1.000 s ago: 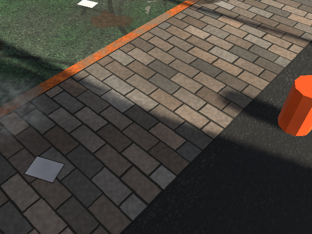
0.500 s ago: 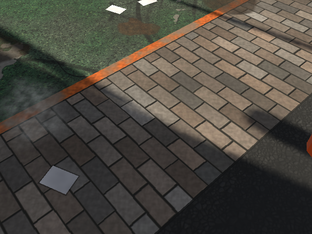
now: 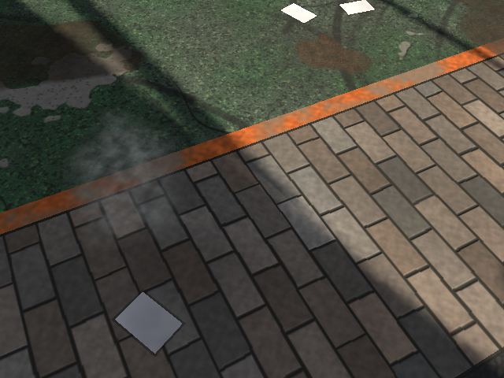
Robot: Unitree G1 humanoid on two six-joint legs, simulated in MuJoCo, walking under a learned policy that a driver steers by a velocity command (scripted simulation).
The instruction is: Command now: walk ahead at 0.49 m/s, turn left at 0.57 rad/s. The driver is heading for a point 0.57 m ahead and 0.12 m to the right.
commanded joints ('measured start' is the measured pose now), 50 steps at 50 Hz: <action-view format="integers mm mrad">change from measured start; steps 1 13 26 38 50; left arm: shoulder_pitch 34 -264 108 199 264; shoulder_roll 79 76 79 134 29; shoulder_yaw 25 10 23 38 8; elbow -59 -182 -65 1 30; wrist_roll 23 -1 -5 -22 6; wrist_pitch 20 -25 4 56 149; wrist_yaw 12 -40 -35 5 35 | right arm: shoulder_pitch -29 173 31 -167 -223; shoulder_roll -156 -159 -85 -106 -94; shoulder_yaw -38 -29 4 -1 11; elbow -81 11 -63 -125 -58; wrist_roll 6 8 -4 -20 -38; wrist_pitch -24 10 -9 -38 23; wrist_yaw -22 -52 -35 -14 -21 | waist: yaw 41 -83 15 24 74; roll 39 112 -51 -76 169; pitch -39 -14 -49 -103 -161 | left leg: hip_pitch -18 304 -379 -107 -110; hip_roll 256 324 240 142 317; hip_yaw -285 -327 -55 -35 -163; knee -222 -71 683 65 -126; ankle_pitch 132 225 -168 238 111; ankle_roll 168 86 -119 -91 84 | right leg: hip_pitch -48 -87 427 487 318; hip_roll -17 68 -104 -65 45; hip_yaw -4 -37 195 70 -47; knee -143 -655 -963 -746 -347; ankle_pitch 130 292 278 556 -112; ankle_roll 48 -14 -252 -121 73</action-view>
